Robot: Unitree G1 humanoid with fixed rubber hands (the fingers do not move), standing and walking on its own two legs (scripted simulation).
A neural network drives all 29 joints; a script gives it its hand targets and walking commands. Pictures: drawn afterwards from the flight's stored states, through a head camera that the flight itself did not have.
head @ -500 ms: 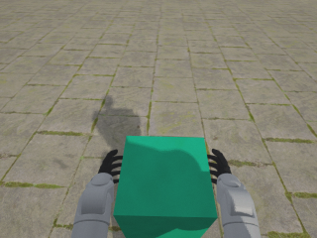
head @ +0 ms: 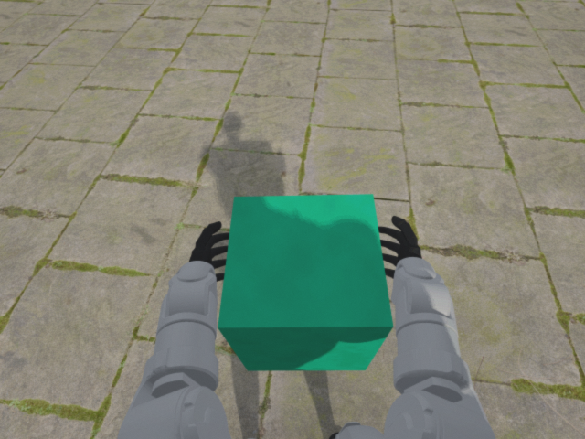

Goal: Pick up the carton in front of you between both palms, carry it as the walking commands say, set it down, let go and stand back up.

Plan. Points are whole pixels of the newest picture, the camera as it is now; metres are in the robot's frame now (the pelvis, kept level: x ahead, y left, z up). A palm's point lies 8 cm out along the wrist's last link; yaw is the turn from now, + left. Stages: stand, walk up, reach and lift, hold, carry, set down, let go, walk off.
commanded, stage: set down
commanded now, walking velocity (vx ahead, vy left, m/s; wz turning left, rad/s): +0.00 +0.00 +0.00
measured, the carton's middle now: (304, 290) +0.36 -0.01 -0.07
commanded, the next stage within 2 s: none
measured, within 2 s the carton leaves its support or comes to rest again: neither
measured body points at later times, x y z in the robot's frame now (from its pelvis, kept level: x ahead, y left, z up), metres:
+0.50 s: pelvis -0.01 +0.02 -0.12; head +0.22 +0.00 +0.27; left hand +0.44 +0.13 -0.20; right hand +0.40 -0.17 -0.20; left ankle +0.02 +0.12 -0.72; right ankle +0.09 -0.11 -0.72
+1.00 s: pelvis -0.04 +0.02 -0.24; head +0.26 +0.00 +0.09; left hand +0.49 +0.10 -0.35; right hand +0.43 -0.20 -0.35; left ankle +0.02 +0.12 -0.72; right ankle +0.09 -0.11 -0.72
